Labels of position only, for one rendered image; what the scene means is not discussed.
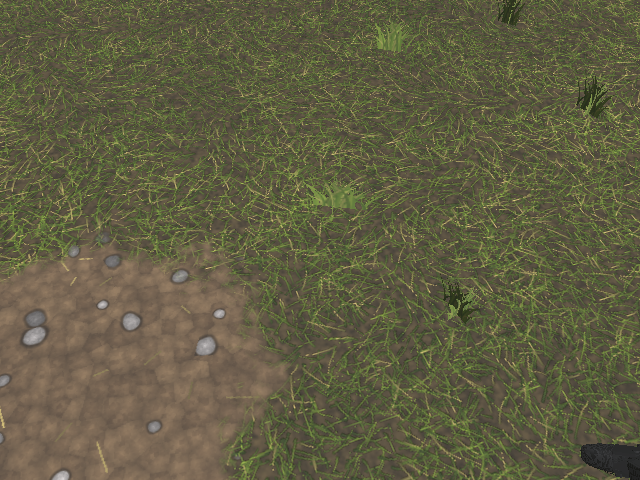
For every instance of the right robot hand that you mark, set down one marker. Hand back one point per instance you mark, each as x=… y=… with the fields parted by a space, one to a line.
x=622 y=460

